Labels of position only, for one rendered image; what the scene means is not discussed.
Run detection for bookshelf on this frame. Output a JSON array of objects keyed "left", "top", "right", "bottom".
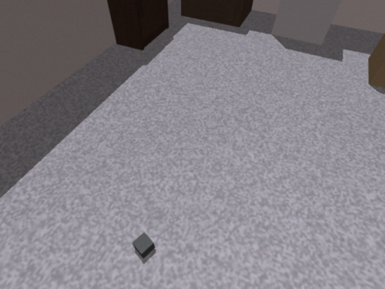
[{"left": 107, "top": 0, "right": 169, "bottom": 50}]

